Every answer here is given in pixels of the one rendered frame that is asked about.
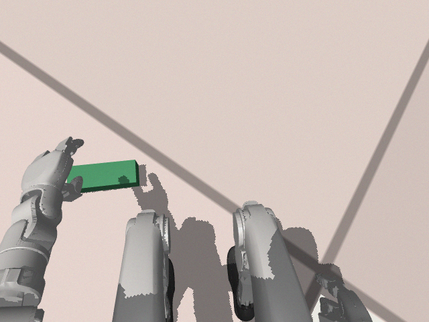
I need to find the left robot hand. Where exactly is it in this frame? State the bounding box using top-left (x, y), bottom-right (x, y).
top-left (21, 137), bottom-right (84, 202)

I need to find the left robot arm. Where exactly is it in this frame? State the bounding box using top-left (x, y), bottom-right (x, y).
top-left (0, 184), bottom-right (64, 322)

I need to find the right robot foot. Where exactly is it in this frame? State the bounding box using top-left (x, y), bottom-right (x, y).
top-left (227, 246), bottom-right (255, 321)

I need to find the carton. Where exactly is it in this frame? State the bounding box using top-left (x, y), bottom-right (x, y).
top-left (67, 160), bottom-right (139, 193)

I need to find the right robot hand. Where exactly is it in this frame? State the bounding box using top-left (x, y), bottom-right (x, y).
top-left (315, 273), bottom-right (373, 322)

